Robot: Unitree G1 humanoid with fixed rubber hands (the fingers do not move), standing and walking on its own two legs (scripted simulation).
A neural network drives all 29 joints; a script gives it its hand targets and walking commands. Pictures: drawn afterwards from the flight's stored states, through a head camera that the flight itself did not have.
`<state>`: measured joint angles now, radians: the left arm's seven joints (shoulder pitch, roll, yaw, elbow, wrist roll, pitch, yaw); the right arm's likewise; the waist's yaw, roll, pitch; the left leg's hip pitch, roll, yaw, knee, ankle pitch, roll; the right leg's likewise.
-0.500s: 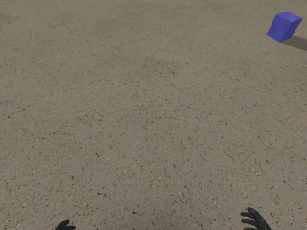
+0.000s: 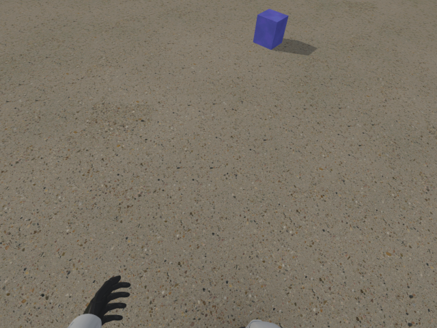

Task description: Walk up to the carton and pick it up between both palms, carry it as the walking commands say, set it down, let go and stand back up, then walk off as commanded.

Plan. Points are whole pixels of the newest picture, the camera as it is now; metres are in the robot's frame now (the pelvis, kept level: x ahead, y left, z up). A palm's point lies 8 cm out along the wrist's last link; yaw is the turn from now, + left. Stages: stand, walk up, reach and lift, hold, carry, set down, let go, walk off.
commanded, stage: walk up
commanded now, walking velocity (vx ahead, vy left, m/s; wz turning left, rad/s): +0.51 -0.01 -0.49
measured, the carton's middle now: (270, 29) +2.59 -0.77 -0.63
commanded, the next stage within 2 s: none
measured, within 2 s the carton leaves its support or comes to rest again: neither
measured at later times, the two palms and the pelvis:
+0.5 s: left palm (82, 289) +0.25 +0.27 -0.14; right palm (307, 193) +0.42 -0.26 -0.08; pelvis +0.26 +0.00 +0.00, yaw -10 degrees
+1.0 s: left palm (177, 136) +0.66 +0.07 -0.11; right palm (342, 232) +0.33 -0.34 -0.12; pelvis +0.46 -0.11 +0.00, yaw -13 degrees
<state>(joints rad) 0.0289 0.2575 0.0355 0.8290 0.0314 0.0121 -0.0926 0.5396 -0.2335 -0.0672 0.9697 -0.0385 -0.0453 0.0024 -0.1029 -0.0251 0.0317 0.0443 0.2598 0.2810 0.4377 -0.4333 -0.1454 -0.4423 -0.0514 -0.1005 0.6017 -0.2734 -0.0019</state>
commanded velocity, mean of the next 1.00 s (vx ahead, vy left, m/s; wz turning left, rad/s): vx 0.49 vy -0.10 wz -0.25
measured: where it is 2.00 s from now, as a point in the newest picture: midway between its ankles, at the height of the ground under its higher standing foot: (242, 183)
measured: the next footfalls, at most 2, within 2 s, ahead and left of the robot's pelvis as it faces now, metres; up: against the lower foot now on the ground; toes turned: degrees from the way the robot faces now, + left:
left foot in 0.48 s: +0.43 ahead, +0.09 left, +0.00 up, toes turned +0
right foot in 0.98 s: +0.55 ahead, -0.26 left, +0.00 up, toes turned -20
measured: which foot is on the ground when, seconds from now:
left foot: down 0.00-0.00, up 0.02-0.46, down 0.48-0.98, up 1.00-1.00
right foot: down 0.00-0.48, up 0.50-0.96, down 0.98-1.00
